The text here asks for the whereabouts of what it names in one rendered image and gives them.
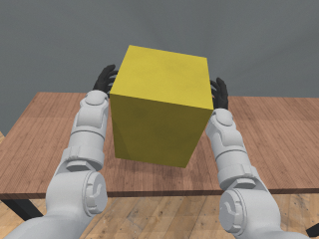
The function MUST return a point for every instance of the robot right hand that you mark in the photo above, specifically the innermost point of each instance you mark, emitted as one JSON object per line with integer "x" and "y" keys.
{"x": 220, "y": 99}

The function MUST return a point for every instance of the left robot upper arm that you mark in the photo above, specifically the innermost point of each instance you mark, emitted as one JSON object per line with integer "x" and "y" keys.
{"x": 73, "y": 200}

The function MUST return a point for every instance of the robot right forearm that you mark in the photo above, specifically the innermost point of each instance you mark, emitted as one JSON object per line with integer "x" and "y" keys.
{"x": 231, "y": 157}

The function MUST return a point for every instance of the right robot upper arm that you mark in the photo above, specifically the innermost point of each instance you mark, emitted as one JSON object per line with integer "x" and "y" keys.
{"x": 252, "y": 214}

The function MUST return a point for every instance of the carton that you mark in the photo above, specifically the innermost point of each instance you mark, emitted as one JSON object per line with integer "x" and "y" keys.
{"x": 161, "y": 102}

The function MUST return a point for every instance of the robot left forearm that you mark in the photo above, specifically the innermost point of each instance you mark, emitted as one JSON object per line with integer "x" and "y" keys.
{"x": 88, "y": 134}

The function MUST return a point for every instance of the table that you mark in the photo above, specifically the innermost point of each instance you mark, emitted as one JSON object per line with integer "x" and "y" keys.
{"x": 280, "y": 135}

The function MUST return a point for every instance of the robot left hand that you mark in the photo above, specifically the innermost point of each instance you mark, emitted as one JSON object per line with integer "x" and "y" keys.
{"x": 104, "y": 79}

